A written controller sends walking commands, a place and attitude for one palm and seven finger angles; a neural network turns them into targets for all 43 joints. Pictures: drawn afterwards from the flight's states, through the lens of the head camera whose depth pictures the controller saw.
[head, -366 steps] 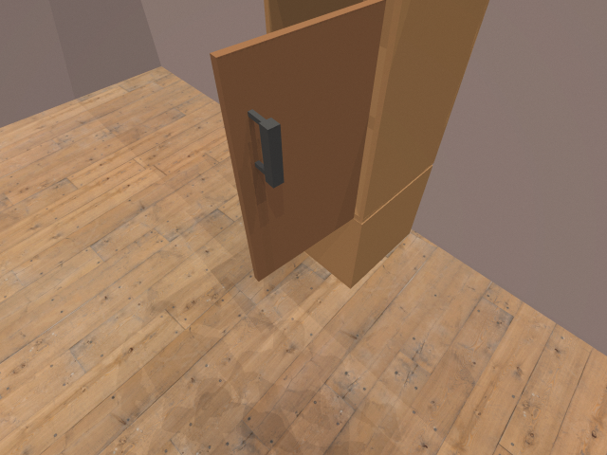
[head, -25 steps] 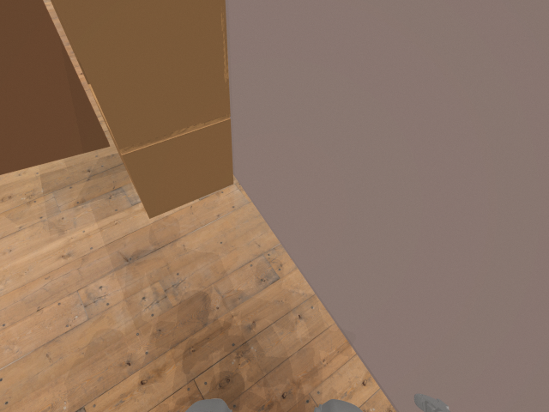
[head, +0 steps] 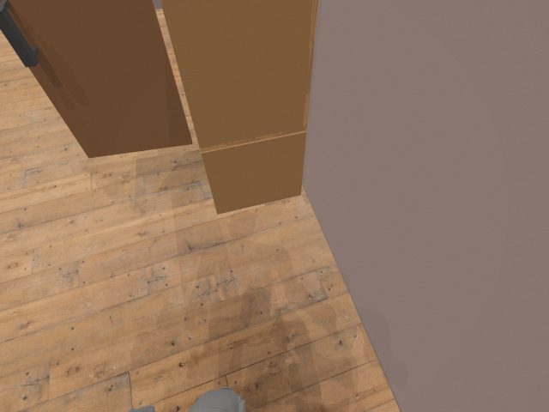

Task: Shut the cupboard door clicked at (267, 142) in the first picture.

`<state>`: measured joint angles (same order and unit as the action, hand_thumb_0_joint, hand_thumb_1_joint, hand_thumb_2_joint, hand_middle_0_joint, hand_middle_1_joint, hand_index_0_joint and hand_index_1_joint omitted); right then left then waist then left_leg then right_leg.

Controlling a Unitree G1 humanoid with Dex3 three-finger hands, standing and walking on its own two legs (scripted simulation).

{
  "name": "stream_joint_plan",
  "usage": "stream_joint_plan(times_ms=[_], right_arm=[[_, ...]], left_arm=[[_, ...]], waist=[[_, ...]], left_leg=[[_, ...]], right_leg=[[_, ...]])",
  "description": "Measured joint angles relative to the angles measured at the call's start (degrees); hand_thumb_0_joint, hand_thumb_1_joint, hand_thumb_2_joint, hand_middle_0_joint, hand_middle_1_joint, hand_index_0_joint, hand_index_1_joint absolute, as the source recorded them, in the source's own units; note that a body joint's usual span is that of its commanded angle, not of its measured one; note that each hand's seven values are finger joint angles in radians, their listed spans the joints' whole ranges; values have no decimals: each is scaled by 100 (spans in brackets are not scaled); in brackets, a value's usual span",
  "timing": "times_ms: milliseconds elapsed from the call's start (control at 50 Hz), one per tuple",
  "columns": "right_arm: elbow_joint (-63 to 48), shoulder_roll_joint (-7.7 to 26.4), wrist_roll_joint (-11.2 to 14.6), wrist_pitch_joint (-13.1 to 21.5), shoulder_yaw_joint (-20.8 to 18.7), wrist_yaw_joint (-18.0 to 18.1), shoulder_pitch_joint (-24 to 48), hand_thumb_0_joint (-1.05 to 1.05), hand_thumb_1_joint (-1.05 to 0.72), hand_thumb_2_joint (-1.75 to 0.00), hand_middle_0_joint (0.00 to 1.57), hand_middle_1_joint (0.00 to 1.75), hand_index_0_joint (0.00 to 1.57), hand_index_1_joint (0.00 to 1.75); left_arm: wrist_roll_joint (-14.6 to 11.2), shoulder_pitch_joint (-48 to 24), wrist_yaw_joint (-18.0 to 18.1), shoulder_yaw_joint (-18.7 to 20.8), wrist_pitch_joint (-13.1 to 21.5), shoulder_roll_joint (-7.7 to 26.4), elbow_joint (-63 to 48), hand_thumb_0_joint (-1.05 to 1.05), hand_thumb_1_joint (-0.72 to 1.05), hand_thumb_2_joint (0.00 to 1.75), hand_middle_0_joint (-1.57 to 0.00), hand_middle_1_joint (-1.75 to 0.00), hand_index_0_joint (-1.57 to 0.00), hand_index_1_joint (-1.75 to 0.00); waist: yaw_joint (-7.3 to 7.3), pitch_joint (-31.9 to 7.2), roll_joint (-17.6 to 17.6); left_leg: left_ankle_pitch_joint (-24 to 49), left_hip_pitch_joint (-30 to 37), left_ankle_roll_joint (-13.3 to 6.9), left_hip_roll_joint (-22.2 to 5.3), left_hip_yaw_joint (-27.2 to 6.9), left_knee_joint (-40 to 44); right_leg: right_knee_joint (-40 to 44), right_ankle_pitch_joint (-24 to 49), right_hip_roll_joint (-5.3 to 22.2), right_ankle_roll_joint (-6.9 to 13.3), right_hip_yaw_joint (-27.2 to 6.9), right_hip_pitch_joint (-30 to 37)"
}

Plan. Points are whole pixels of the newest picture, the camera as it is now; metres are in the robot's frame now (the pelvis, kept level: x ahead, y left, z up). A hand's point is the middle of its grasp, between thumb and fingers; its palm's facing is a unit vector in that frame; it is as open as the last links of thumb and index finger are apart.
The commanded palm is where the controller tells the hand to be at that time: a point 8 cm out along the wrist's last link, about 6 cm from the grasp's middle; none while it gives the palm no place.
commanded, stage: turn to face it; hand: left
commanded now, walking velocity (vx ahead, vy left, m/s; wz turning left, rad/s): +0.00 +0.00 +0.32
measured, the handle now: (18, 33) +0.85 +0.62 +0.09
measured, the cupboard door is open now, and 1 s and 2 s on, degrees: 85 85 85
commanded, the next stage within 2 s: take the last steps up to it in 0.22 s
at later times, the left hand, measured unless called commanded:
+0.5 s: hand out of the picture +0.06 +0.21 -0.16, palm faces +0.20 -0.94 -0.27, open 7.3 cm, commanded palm none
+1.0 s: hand out of the picture +0.08 +0.30 -0.18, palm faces +0.34 -0.92 -0.20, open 7.4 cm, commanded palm none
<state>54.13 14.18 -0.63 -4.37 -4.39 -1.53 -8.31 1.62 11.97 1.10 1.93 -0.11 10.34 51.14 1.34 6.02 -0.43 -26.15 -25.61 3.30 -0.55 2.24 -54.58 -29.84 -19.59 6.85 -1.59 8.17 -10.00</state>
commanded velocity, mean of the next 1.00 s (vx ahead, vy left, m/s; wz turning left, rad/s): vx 0.21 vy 0.10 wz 0.17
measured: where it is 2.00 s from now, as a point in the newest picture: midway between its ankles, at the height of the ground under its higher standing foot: (209, 323)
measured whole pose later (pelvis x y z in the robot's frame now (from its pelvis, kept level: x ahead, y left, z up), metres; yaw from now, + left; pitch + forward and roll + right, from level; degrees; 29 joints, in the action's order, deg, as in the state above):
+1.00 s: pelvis +0.15 +0.12 -0.01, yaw +15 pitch +0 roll +1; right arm 55.5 9.7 -1.6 2.3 -1.6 0.0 -9.5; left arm 1.7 17.9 -0.4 3.8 -0.5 11.3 62.0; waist -2.1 4.5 -2.2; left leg -14.3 -17.6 -2.9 0.1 8.0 -32.1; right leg -70.6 -24.5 8.2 -0.3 4.3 -25.2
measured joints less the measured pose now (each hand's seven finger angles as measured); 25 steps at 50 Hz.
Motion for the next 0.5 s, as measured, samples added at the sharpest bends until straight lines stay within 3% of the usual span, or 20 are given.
stream_joint_plan(times_ms=[60,100,160,240,320,420,460,500], right_arm=[[-34,-43,7,65,65,-5,107,0,-91,-90,20,30,19,30],[-98,-31,-6,146,107,-9,148,0,-91,-90,20,30,20,30],[-142,-144,-45,277,150,58,253,0,-91,-90,20,30,20,30],[-167,-245,-77,318,223,178,208,0,-90,-90,20,30,20,30],[-80,-296,-90,307,268,218,113,0,-90,-90,21,30,20,30],[76,-313,-80,254,260,190,-80,0,-90,-90,21,30,20,30],[120,-319,-38,220,230,155,-217,0,-90,-90,21,30,20,30],[205,-214,-49,138,169,95,-298,0,-90,-90,21,30,20,30]], left_arm=[[10,103,-32,10,9,24,66,0,91,90,-20,-30,-20,-30],[-26,226,-58,30,-10,65,122,0,91,90,-20,-30,-20,-30],[-84,183,-41,94,-202,233,275,0,91,90,-20,-30,-20,-30],[-66,48,-35,161,-358,323,418,0,91,90,-20,-30,-20,-30],[-62,-81,-72,179,-312,327,370,0,91,90,-20,-30,-20,-30],[-52,-110,-111,149,-170,243,325,0,91,90,-20,-30,-20,-30],[-11,1,-135,144,-32,236,284,0,91,90,-20,-30,-20,-30],[9,65,-119,117,46,97,334,0,91,90,-20,-30,-20,-30]], waist=[[-98,57,-155],[-131,25,-174],[-190,85,-350],[-209,27,-220],[-206,-32,-35],[-177,-179,154],[-202,-311,95],[-199,-316,244]], left_leg=[[208,401,-62,-3,156,1136],[975,755,-166,-3,211,2018],[924,640,-485,109,202,1767],[937,748,-523,66,33,2029],[1175,889,-502,50,-154,2431],[1164,932,-388,59,-311,2454],[716,758,-358,162,-295,2001],[27,410,-338,186,-384,861]], right_leg=[[-197,-167,131,-85,149,11],[-577,-392,186,-170,236,-105],[-1975,-1131,171,-241,-207,-691],[-2956,-1132,-103,-216,-487,-1240],[-2554,-877,-232,-194,-564,-1300],[-1070,-478,-381,-146,-480,-747],[-247,-144,-337,-24,-502,-411],[-386,-36,-331,84,-379,-340]])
